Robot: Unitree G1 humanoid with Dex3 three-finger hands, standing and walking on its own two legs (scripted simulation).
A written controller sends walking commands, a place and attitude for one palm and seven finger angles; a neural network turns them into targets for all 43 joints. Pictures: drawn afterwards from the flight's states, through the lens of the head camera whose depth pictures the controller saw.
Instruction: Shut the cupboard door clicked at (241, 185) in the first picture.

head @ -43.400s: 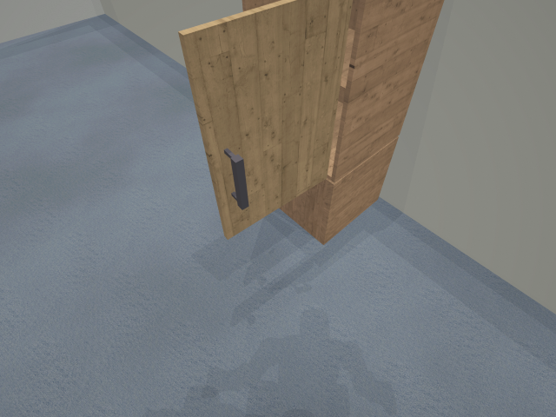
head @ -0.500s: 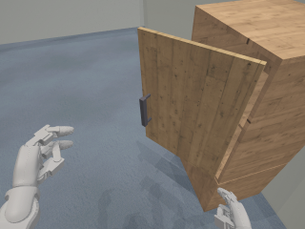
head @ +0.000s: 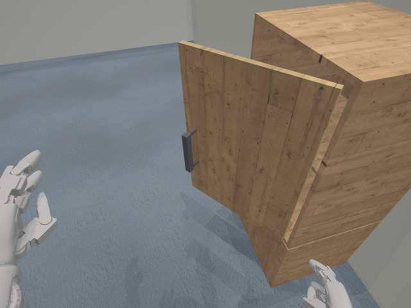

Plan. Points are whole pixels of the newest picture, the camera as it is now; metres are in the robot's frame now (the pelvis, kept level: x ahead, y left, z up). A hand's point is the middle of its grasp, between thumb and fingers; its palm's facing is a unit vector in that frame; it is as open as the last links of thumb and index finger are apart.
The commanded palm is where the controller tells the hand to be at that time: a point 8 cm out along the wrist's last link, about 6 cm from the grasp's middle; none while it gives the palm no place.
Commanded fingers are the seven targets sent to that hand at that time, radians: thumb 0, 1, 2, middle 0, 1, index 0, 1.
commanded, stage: draw the hand back to the body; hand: left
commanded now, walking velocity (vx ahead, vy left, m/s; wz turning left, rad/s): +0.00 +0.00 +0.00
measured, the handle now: (191, 150) +0.63 +0.13 -0.10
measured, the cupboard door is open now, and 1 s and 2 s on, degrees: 35 35 35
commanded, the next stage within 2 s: step back with the hand held close in 0.02 s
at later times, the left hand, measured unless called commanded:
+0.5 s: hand (49, 215) +0.20 +0.27 +0.16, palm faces +0.34 -0.80 -0.50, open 7.4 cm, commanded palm +0.14 +0.31 +0.17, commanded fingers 0.00 0.90 0.90 -0.20 -0.30 -0.20 -0.30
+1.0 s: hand out of the picture +0.09 +0.31 +0.16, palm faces +0.47 -0.76 -0.46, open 7.4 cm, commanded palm +0.03 +0.34 +0.17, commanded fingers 0.00 0.90 0.90 -0.20 -0.30 -0.20 -0.30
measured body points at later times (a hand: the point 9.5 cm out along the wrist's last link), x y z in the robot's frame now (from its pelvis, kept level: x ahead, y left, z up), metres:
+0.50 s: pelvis -0.01 +0.01 -0.01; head +0.00 +0.00 +0.44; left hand +0.17 +0.31 +0.18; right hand +0.17 -0.24 -0.09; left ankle +0.00 +0.09 -0.74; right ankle -0.03 -0.09 -0.74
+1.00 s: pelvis -0.11 +0.03 -0.02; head -0.08 +0.05 +0.43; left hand +0.06 +0.35 +0.18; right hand +0.08 -0.19 -0.09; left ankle +0.00 +0.09 -0.74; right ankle -0.12 -0.10 -0.74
